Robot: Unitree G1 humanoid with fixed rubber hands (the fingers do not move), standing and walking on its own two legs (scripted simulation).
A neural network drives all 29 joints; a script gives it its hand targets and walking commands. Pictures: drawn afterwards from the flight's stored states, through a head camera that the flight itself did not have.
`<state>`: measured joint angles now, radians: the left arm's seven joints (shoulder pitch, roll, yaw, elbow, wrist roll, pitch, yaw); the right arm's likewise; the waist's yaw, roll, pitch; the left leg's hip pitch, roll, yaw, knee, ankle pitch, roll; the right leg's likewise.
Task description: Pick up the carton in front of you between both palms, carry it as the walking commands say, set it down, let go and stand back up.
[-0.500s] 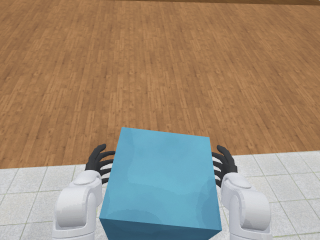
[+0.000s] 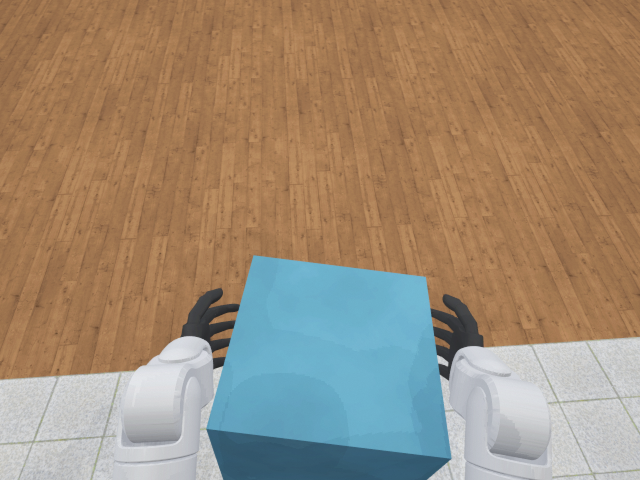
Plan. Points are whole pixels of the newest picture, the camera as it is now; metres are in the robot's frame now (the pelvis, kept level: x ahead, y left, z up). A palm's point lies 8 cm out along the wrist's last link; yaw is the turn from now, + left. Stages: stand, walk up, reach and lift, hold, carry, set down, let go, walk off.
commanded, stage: carry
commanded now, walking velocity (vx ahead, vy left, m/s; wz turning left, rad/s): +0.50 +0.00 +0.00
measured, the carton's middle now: (323, 390) +0.26 +0.00 -0.02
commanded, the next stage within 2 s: none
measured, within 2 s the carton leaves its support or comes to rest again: neither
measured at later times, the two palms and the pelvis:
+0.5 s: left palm (242, 121) +0.65 +0.15 +0.12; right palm (424, 132) +0.62 -0.14 +0.13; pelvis +0.33 +0.03 +0.00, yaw -4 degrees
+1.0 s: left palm (286, 34) +1.04 +0.12 +0.12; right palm (414, 34) +1.05 -0.18 +0.12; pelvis +0.65 -0.03 +0.00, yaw -2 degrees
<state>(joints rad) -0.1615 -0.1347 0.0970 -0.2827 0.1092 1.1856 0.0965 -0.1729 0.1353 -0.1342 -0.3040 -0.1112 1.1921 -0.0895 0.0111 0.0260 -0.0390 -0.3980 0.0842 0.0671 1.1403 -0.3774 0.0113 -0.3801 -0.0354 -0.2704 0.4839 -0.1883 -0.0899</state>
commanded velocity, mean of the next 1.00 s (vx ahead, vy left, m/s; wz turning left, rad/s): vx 0.50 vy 0.00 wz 0.00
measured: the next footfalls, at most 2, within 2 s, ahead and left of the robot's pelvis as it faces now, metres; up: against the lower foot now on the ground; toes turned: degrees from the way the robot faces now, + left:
left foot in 0.36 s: +0.44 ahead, +0.10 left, +0.00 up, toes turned +9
right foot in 0.82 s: +0.73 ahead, -0.11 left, +0.01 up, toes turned -9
